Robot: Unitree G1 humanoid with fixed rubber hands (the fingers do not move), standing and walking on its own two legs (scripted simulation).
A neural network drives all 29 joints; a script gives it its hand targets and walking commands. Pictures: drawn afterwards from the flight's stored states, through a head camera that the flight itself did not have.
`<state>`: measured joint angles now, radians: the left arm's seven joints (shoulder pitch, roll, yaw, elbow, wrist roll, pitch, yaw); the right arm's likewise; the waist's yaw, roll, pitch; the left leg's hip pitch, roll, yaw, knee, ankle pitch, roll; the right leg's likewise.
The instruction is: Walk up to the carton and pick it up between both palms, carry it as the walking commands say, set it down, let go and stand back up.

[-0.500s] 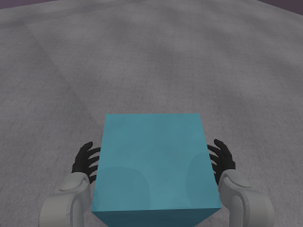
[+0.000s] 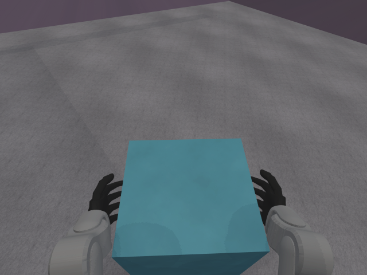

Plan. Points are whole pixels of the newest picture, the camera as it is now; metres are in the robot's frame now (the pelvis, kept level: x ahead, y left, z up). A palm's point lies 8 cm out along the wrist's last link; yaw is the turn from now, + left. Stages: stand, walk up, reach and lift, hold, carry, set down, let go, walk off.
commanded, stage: carry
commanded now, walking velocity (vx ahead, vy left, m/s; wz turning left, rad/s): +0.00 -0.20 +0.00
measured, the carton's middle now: (186, 212) +0.26 -0.01 +0.03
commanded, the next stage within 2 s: none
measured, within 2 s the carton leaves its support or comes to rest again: neither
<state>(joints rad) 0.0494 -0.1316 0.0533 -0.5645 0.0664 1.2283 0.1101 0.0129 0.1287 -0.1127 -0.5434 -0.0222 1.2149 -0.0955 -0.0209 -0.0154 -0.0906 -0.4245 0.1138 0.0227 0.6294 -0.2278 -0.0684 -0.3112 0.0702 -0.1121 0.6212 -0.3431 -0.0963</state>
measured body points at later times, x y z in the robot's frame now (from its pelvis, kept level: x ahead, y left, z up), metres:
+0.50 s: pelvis -0.02 +0.00 -0.01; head -0.02 +0.01 +0.44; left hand +0.22 +0.15 +0.07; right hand +0.22 -0.17 +0.08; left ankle +0.05 +0.16 -0.72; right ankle -0.01 -0.06 -0.72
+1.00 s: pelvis -0.03 -0.04 +0.00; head -0.03 -0.03 +0.45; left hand +0.22 +0.12 +0.08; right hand +0.22 -0.20 +0.09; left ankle +0.01 +0.13 -0.72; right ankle -0.01 -0.10 -0.72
